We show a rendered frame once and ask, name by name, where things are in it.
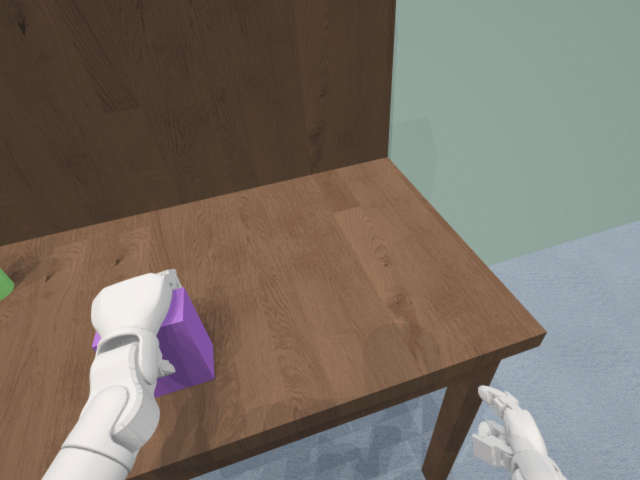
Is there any left robot forearm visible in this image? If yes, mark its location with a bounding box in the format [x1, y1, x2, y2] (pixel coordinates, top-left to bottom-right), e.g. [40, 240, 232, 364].
[41, 327, 160, 480]

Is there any table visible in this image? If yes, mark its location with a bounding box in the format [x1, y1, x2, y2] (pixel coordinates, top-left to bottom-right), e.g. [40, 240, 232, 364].
[0, 0, 547, 480]

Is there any right robot forearm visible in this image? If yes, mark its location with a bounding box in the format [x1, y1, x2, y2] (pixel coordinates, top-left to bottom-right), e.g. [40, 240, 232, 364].
[511, 451, 568, 480]

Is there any sponge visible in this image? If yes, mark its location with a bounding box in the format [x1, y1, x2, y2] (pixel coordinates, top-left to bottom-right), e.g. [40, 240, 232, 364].
[92, 287, 214, 398]

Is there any right robot hand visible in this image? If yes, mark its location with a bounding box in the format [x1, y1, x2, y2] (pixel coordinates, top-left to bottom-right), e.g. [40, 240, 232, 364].
[472, 385, 548, 473]

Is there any left robot hand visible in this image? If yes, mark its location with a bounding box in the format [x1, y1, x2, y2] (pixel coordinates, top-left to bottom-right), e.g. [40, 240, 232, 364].
[91, 269, 182, 378]

